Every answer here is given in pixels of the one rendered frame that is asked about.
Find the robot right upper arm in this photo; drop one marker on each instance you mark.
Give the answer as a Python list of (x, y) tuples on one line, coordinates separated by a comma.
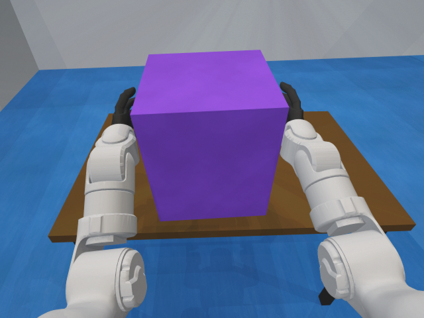
[(363, 269)]

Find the robot left hand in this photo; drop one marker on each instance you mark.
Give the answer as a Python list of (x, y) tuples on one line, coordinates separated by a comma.
[(122, 108)]

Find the carton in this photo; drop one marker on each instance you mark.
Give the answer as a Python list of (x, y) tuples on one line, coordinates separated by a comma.
[(209, 126)]

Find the robot right hand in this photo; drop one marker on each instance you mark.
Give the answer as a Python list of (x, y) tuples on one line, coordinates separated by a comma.
[(290, 95)]

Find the right robot forearm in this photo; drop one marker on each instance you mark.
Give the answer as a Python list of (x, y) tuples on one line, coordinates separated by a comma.
[(335, 206)]

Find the robot left upper arm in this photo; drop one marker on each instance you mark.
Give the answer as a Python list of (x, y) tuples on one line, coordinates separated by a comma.
[(104, 284)]

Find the table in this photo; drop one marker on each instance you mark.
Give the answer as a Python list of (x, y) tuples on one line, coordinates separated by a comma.
[(288, 208)]

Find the left robot forearm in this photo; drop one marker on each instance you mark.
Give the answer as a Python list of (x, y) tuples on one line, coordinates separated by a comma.
[(108, 216)]

